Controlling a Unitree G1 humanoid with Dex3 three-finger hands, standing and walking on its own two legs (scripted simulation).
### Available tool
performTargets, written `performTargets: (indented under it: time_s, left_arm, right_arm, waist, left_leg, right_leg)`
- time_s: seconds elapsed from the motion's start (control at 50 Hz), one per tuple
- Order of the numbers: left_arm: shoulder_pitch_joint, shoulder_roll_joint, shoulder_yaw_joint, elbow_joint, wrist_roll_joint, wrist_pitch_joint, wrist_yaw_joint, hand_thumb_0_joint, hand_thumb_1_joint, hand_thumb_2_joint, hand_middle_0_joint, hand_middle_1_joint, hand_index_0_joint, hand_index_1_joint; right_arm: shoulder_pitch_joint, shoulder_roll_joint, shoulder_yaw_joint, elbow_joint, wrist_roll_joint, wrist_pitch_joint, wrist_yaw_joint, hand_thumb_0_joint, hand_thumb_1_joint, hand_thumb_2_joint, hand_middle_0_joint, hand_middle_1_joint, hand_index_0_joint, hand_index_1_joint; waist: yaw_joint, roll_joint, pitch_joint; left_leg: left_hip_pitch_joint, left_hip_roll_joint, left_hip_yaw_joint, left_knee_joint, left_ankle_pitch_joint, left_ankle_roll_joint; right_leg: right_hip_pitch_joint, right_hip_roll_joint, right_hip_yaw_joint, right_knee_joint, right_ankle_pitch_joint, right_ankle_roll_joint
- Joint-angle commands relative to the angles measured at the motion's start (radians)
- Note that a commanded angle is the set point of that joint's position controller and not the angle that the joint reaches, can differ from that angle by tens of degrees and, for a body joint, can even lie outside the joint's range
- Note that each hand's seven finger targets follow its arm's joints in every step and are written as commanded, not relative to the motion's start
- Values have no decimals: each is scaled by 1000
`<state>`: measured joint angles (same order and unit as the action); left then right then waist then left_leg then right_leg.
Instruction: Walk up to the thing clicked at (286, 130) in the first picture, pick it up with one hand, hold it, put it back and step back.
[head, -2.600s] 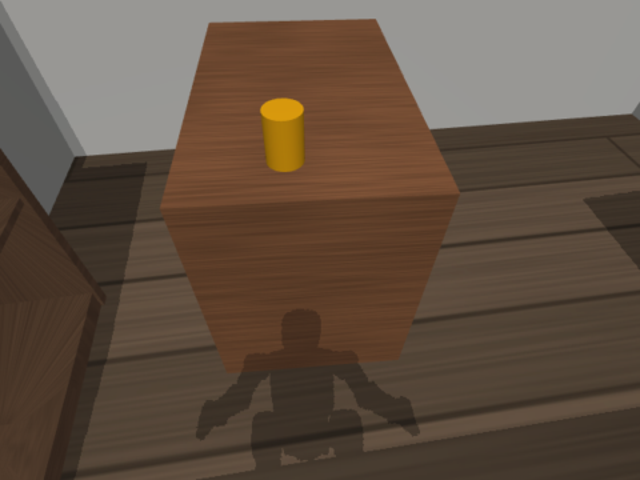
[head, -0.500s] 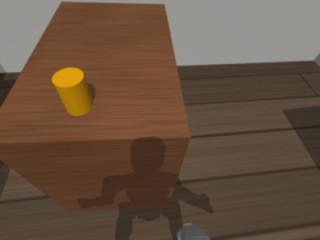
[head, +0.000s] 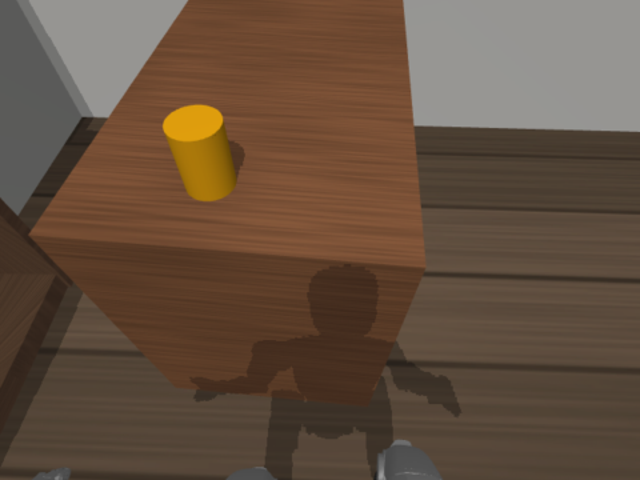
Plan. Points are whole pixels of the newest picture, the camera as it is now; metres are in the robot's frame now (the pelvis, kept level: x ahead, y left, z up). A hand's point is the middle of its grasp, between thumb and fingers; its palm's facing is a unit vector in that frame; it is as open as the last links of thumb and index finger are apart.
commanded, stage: walk up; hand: left
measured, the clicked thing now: (202, 155) +0.54 +0.18 +0.07
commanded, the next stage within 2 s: stand in 1.50 s
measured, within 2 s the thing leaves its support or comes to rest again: neither
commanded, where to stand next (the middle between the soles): +0.09 +0.01 m, yaw -5 degrees
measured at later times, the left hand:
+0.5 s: hand out of the picture +0.10 +0.28 -0.12, palm faces -0.08 -0.92 -0.39, open 7.4 cm
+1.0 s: hand out of the picture +0.14 +0.27 -0.11, palm faces -0.13 -0.92 -0.36, open 7.4 cm
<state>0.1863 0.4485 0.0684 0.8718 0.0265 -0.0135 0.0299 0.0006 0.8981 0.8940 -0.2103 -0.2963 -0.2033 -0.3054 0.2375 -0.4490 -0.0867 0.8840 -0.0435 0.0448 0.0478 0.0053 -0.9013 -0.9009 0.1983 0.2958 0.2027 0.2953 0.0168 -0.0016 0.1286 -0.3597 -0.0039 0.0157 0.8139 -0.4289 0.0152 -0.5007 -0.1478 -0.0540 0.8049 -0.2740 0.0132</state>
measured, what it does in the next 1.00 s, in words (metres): steps on the spot: right foot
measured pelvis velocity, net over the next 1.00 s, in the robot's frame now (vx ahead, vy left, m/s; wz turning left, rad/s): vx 0.02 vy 0.02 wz -0.10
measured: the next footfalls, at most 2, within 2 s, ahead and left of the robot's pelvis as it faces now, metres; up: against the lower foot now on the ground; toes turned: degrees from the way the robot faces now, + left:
right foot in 0.30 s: +0.06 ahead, -0.11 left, +0.00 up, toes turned -2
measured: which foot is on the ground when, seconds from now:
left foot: down 0.00-1.00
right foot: down 0.00-0.00, up 0.02-0.28, down 0.30-1.00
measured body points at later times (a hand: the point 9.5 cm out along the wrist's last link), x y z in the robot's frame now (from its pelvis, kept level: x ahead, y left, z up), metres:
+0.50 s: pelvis +0.01 +0.02 +0.02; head +0.04 +0.01 +0.47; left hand +0.11 +0.33 -0.09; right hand +0.10 -0.29 -0.10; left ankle +0.02 +0.14 -0.70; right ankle +0.02 -0.11 -0.70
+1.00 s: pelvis +0.02 +0.02 +0.04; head +0.03 +0.02 +0.49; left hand +0.14 +0.32 -0.08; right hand +0.07 -0.29 -0.09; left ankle +0.02 +0.14 -0.70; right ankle +0.02 -0.11 -0.70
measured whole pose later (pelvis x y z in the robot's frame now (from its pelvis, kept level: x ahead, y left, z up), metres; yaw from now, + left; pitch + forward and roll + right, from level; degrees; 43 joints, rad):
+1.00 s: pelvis +0.02 +0.02 +0.04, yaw -6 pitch -2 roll +1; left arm 0.09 0.36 -0.01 1.10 0.00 -0.03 -0.01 0.00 0.90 0.89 -0.21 -0.30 -0.20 -0.30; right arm 0.10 -0.38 -0.02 1.10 -0.02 -0.01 0.02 0.01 -0.90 -0.90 0.20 0.30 0.20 0.30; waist -0.01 0.00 0.07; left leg -0.12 0.01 0.07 0.41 -0.25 0.01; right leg -0.18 0.00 0.06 0.44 -0.22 0.02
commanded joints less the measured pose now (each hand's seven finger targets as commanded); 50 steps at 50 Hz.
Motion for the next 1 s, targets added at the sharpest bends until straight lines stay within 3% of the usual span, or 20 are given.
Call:
performTargets:
  time_s: [0.0,0.02,0.06,0.08,0.14,0.18,0.22,0.26,0.28,0.3,0.32,0.34,0.36,0.4,0.42,0.46,0.48,0.56,0.74,0.98]
  left_arm:
    - [-23,168,32,-71,-16,-4,32,0,900,900,-200,-300,-200,-300]
    - [-58,226,43,-48,-11,-10,35,0,900,900,-200,-300,-200,-300]
    - [-10,205,44,-7,-31,-16,17,0,900,900,-200,-300,-200,-300]
    - [34,192,42,11,-33,-14,14,0,900,900,-200,-300,-200,-300]
    - [44,165,27,16,-27,-23,3,0,900,900,-200,-300,-200,-300]
    - [22,160,19,8,-20,-30,-2,0,900,900,-200,-300,-200,-300]
    - [25,152,12,9,-15,-36,-6,0,900,900,-200,-300,-200,-300]
    - [68,133,10,40,-13,-47,-2,0,900,900,-200,-300,-200,-300]
    - [92,151,16,52,-9,-57,3,0,900,900,-200,-300,-200,-300]
    - [104,208,28,54,-1,-66,6,0,900,900,-200,-300,-200,-300]
    - [81,242,32,43,-6,-72,6,0,900,900,-200,-300,-200,-300]
    - [43,280,31,35,-10,-66,0,0,900,900,-200,-300,-200,-300]
    - [2,251,24,24,-13,-63,-5,0,900,900,-200,-300,-200,-300]
    - [-48,184,0,12,-21,-60,-10,0,900,900,-200,-300,-200,-300]
    - [-52,167,-7,12,-24,-62,-9,0,900,900,-200,-300,-200,-300]
    - [-15,149,-13,37,-23,-58,-15,0,900,900,-200,-300,-200,-300]
    - [-18,157,-10,52,-19,-57,-15,0,900,900,-200,-300,-200,-300]
    - [-71,162,-16,62,-26,-59,-16,0,900,900,-200,-300,-200,-300]
    - [-135,146,-31,116,-23,-46,-20,0,900,900,-200,-300,-200,-300]
    - [-160,136,-36,174,-21,-37,-21,0,900,900,-200,-300,-200,-300]
  right_arm:
    - [38,-329,-76,-95,-14,-31,-24,0,-900,-900,200,300,200,300]
    - [-7,-320,-72,-95,-3,-31,-25,0,-900,-900,200,300,200,300]
    - [-77,-216,-40,-108,-3,-43,-39,0,-900,-900,200,300,200,300]
    - [-69,-204,-37,-104,1,-49,-47,0,-900,-900,200,300,200,300]
    - [-17,-229,-45,-77,12,-61,-50,0,-900,-900,200,300,200,300]
    - [-11,-220,-42,-84,10,-62,-53,0,-900,-900,200,300,200,300]
    - [-7,-216,-34,-79,16,-65,-55,0,-900,-900,200,300,200,300]
    - [-36,-198,-21,-76,30,-63,-53,0,-900,-900,200,300,200,300]
    - [-50,-166,-9,-79,39,-62,-51,0,-900,-900,200,300,200,300]
    - [-49,-127,4,-88,49,-65,-52,0,-900,-900,200,300,200,300]
    - [-67,-106,11,-95,47,-64,-50,0,-900,-900,200,300,200,300]
    - [-61,-136,-1,-71,42,-60,-62,0,-900,-900,200,300,200,300]
    - [-38,-142,-4,-45,36,-65,-63,0,-900,-900,200,300,200,300]
    - [-31,-156,-8,-13,40,-85,-54,0,-900,-900,200,300,200,300]
    - [-40,-163,-11,-8,38,-87,-50,0,-900,-900,200,300,200,300]
    - [-99,-178,-6,-14,39,-92,-50,0,-900,-900,200,300,200,300]
    - [-111,-171,0,-5,42,-89,-47,0,-900,-900,200,300,200,300]
    - [-115,-143,15,40,38,-87,-48,0,-900,-900,200,300,200,300]
    - [-189,-142,26,99,35,-85,-44,0,-900,-900,200,300,200,300]
    - [-197,-134,26,156,34,-83,-45,0,-900,-900,200,300,200,300]
  waist:
    - [-68,245,-89]
    - [-74,199,-30]
    - [-23,99,-11]
    - [-8,101,-41]
    - [-28,181,-107]
    - [-44,174,-109]
    - [-44,176,-120]
    - [-3,131,-141]
    - [16,92,-159]
    - [14,-40,-199]
    - [6,-91,-181]
    - [-5,-137,-166]
    - [-31,-124,-149]
    - [-55,-58,-188]
    - [-47,-50,-195]
    - [-9,-39,-196]
    - [-6,-57,-177]
    - [-23,-23,-165]
    - [-13,9,-133]
    - [-16,-5,-176]
  left_leg:
    - [55,350,-621,-544,-308,213]
    - [-106,377,-628,-562,-350,267]
    - [-43,224,-362,-434,22,185]
    - [34,189,-276,-404,152,140]
    - [157,249,-286,-345,249,195]
    - [175,253,-260,-336,294,201]
    - [175,257,-244,-307,393,194]
    - [109,226,-178,-222,497,152]
    - [67,206,-152,-164,508,116]
    - [-13,133,-100,-61,423,60]
    - [-104,45,-39,-25,188,14]
    - [-21,37,-36,-29,-72,19]
    - [52,47,-53,-88,-65,28]
    - [167,80,-73,-249,223,42]
    - [192,107,-117,-279,337,65]
    - [187,178,-190,-315,302,108]
    - [135,183,-178,-308,261,111]
    - [154,107,-88,-339,273,47]
    - [160,131,-89,-465,202,40]
    - [265,128,-45,-505,275,27]
  right_leg:
    - [-237,134,69,245,-345,-34]
    - [-120,107,118,295,-347,-44]
    - [-90,113,153,271,-230,-42]
    - [-110,133,157,279,-185,-45]
    - [-37,115,101,114,-199,-29]
    - [0,115,74,26,-214,-26]
    - [76,133,45,-66,-196,-32]
    - [253,161,20,-275,-32,-49]
    - [344,132,79,-342,70,-68]
    - [429,24,278,-350,237,-113]
    - [438,-112,477,-363,257,-198]
    - [322,-190,533,-344,263,-279]
    - [256,-174,485,-329,264,-269]
    - [242,-48,264,-266,330,-146]
    - [221,7,209,-230,342,-98]
    - [208,81,158,-224,185,-60]
    - [254,86,152,-250,130,-62]
    - [274,23,223,-287,244,-92]
    - [325,56,194,-368,189,-59]
    - [363,48,194,-429,259,-43]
